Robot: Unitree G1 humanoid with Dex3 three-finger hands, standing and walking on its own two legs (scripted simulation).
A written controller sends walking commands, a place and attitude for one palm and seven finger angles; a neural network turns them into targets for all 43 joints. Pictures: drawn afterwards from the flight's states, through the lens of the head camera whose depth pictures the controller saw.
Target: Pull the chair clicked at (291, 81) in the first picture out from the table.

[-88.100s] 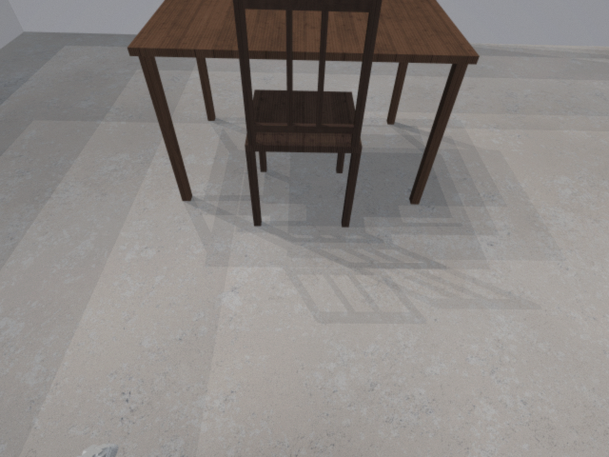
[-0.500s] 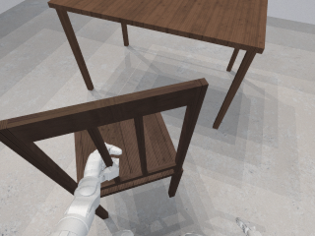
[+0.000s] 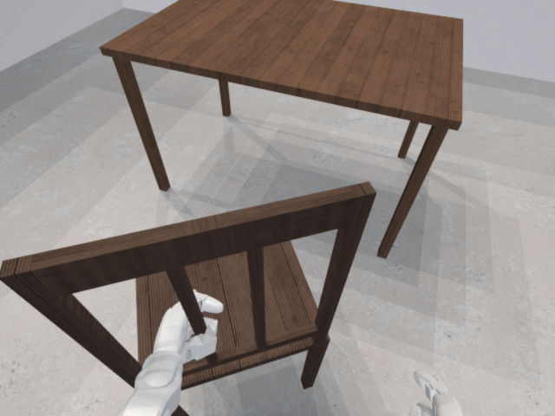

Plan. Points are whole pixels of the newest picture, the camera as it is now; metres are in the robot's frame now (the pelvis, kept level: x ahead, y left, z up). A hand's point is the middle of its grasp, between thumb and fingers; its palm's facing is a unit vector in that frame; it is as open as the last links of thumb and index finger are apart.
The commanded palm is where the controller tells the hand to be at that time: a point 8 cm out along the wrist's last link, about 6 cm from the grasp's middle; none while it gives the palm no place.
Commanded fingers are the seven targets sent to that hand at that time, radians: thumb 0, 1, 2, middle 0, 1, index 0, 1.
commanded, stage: stop walking, hand still on the chair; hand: left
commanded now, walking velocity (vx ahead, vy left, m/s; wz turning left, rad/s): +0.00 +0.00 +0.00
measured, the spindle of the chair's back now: (197, 322) +0.27 +0.15 -0.06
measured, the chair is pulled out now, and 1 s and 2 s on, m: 0.62 0.62 0.62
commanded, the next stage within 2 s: open the thumb and straighten the fingers in 0.22 s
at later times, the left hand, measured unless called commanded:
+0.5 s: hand (208, 334) +0.26 +0.13 -0.07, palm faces -0.02 -0.99 -0.12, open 6.3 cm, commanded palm +0.23 +0.18 -0.05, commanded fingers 0.00 -0.31 0.32 -0.50 -1.45 -0.50 -1.45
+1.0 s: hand (202, 341) +0.25 +0.14 -0.08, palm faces +0.00 -0.99 -0.13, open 16.6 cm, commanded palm +0.23 +0.18 -0.05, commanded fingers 0.00 -0.55 0.20 0.00 0.00 0.00 0.00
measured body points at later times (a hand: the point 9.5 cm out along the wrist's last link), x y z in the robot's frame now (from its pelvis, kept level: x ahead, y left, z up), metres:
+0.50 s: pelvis +0.01 -0.01 -0.01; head +0.04 -0.01 +0.44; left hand +0.25 +0.18 -0.06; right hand +0.15 -0.26 -0.11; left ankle +0.01 +0.12 -0.74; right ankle +0.02 -0.14 -0.74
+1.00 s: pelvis +0.02 -0.01 -0.04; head +0.06 -0.02 +0.40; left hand +0.24 +0.19 -0.06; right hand +0.20 -0.24 -0.13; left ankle +0.01 +0.12 -0.74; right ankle +0.02 -0.14 -0.74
